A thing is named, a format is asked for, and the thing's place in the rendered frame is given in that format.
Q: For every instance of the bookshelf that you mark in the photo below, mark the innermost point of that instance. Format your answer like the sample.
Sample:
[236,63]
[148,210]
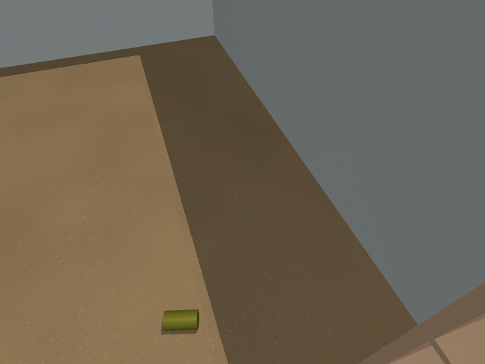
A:
[455,335]

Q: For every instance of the can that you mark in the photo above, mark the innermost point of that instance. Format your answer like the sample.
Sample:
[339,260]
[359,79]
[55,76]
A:
[176,320]

